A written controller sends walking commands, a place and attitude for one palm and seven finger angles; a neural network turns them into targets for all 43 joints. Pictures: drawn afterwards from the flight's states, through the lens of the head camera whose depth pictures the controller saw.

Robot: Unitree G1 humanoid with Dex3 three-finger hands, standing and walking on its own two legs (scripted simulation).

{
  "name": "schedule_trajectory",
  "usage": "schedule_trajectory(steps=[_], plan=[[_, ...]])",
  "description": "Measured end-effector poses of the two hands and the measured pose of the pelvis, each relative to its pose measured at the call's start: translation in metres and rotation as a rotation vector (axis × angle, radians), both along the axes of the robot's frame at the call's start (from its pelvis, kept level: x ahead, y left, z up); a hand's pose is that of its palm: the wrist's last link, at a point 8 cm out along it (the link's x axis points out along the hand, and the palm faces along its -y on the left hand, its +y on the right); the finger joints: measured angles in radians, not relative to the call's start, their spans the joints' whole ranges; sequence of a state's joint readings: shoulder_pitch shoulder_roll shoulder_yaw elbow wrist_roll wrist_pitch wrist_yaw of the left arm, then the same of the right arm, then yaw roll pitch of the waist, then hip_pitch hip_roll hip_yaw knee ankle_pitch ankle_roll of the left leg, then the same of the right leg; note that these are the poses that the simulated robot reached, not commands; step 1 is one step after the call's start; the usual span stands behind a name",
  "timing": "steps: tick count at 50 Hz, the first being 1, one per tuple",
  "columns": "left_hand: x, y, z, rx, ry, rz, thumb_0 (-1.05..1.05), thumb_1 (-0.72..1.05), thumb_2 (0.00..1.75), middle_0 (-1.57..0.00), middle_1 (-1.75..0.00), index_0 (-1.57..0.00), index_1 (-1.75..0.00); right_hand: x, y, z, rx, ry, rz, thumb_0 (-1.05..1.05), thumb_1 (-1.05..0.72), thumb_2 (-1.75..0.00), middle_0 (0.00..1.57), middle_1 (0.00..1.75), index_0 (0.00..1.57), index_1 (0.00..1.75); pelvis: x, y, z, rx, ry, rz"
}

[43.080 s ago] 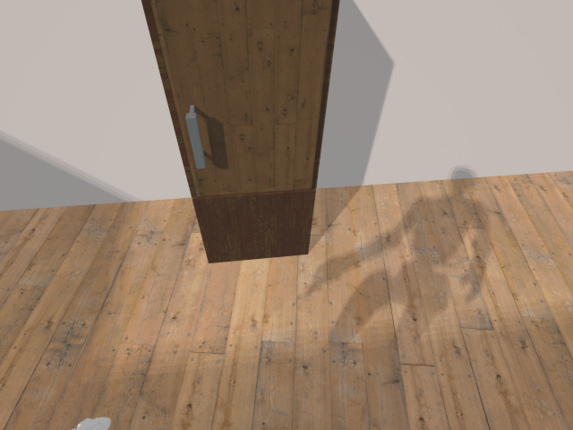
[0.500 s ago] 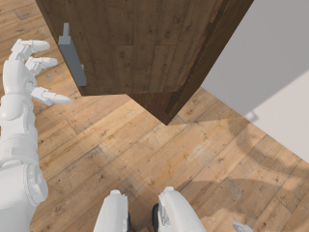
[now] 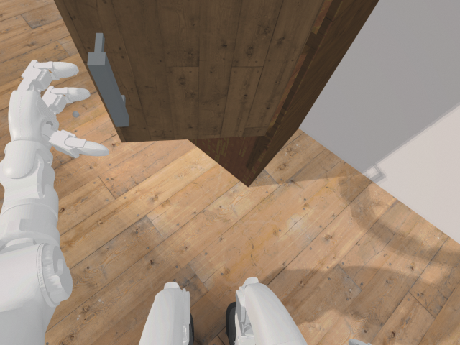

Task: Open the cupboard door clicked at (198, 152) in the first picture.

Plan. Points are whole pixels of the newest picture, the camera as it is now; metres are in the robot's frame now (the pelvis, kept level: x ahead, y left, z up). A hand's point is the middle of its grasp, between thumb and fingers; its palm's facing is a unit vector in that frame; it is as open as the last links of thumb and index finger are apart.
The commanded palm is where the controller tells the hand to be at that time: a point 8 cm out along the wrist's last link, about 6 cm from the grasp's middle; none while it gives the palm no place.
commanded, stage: slide the fingers in behind the handle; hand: left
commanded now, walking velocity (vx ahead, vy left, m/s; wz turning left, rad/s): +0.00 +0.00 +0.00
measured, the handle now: (112, 84) +0.55 +0.19 +0.03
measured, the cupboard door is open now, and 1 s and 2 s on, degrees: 46 46 46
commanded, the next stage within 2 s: close the thumb around the handle in 1.36 s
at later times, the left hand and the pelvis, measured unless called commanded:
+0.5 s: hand (98, 111) +0.49 +0.20 +0.03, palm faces +0.07 -1.00 -0.02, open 14.0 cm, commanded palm +0.46 +0.23 +0.03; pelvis +0.00 +0.00 +0.00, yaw +0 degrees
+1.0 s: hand (120, 111) +0.49 +0.17 +0.03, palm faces +0.07 -1.00 -0.02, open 14.0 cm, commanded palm +0.47 +0.21 +0.03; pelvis +0.00 +0.00 +0.00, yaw +0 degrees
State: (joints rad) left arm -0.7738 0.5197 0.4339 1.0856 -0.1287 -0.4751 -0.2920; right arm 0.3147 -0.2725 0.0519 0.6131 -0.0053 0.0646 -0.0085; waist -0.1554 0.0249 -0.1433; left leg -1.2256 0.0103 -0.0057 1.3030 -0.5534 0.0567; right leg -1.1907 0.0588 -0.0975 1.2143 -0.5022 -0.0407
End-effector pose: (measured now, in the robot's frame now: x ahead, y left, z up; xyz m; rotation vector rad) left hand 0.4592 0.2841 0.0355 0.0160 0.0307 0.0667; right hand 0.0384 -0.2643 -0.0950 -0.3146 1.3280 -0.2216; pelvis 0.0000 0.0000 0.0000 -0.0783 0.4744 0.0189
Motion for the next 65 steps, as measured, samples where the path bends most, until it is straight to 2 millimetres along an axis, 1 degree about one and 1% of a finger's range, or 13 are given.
schedule_trajectory(steps=[12,21,34,41,46,52,55,59,65], plan=[[0.004,-0.018,-0.001,0.000,-0.011,-0.003,-0.01,-0.50,0.30,-0.30,-1.20,-0.30,-1.20,0.000,0.008,-0.002,0.021,0.002,-0.002,0.01,-0.91,-0.90,0.21,0.30,0.20,0.30,0.001,0.003,0.001,0.000,0.000,0.000],[0.006,-0.028,-0.003,0.003,-0.006,0.004,-0.01,-0.50,0.30,-0.30,-1.20,-0.30,-1.20,0.001,0.012,-0.005,0.039,0.001,-0.005,0.01,-0.91,-0.90,0.21,0.30,0.20,0.30,0.003,0.003,0.001,0.004,-0.001,-0.001],[0.006,-0.046,-0.004,0.001,-0.011,0.000,-0.01,-0.50,0.30,-0.30,-1.20,-0.30,-1.20,0.001,0.009,-0.006,0.045,0.006,-0.010,0.01,-0.91,-0.90,0.21,0.30,0.20,0.30,0.004,0.001,0.001,0.009,-0.001,-0.002],[0.007,-0.057,0.000,0.000,-0.028,0.004,-0.01,-0.50,0.30,-0.30,-1.20,-0.30,-1.20,0.002,0.007,-0.007,0.052,0.000,-0.010,0.01,-0.91,-0.90,0.21,0.30,0.20,0.30,0.004,-0.001,0.001,0.015,-0.004,-0.004],[0.007,-0.061,-0.005,0.004,-0.007,0.007,-0.01,-0.50,0.30,-0.30,-1.20,-0.30,-1.20,0.003,0.007,-0.008,0.055,-0.007,-0.007,0.01,-0.91,-0.90,0.20,0.30,0.20,0.30,0.004,-0.003,0.001,0.018,-0.004,-0.003],[0.010,-0.068,-0.003,0.000,-0.027,0.005,-0.01,-0.50,0.30,-0.30,-1.20,-0.30,-1.20,0.002,0.005,-0.010,0.056,-0.001,-0.006,0.01,-0.91,-0.90,0.20,0.30,0.20,0.30,0.003,-0.004,-0.001,0.019,0.001,-0.002],[0.012,-0.069,-0.005,0.003,-0.020,0.008,-0.01,-0.50,0.30,-0.30,-1.20,-0.30,-1.20,0.001,0.004,-0.011,0.056,0.000,-0.011,0.01,-0.91,-0.90,0.20,0.30,0.20,0.30,0.003,-0.005,-0.001,0.021,0.003,-0.006],[0.013,-0.065,-0.006,0.007,-0.014,0.020,-0.01,-0.50,0.30,-0.30,-1.20,-0.30,-1.20,-0.001,0.003,-0.011,0.055,0.000,-0.018,0.01,-0.91,-0.90,0.20,0.30,0.20,0.30,0.003,-0.006,-0.002,0.022,0.005,-0.010],[0.008,-0.058,-0.003,0.008,-0.019,0.017,-0.01,-0.50,0.30,-0.30,-1.20,-0.30,-1.20,-0.002,0.003,-0.010,0.060,0.008,-0.020,0.01,-0.91,-0.90,0.20,0.30,0.20,0.30,0.004,-0.007,0.000,0.023,0.001,-0.008]])
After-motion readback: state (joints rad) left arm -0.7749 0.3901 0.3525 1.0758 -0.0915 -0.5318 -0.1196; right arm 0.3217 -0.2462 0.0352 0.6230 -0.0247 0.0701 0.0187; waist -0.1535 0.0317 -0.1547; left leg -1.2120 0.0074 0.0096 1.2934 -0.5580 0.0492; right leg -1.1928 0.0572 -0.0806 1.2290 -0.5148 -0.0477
